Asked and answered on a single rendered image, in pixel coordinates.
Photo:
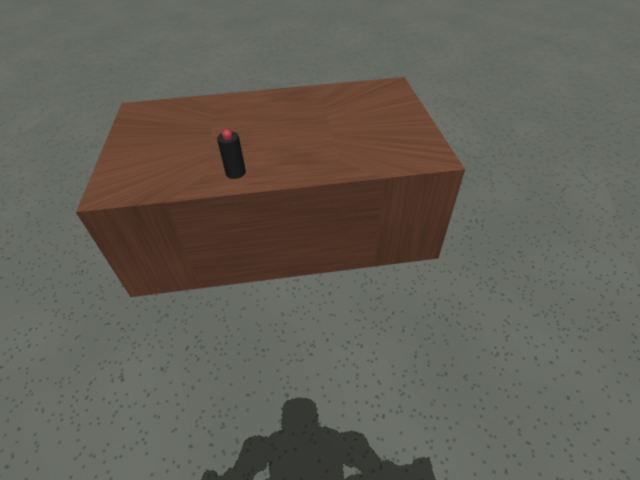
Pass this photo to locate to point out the bottle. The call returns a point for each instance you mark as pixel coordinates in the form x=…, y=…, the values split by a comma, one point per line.
x=231, y=153

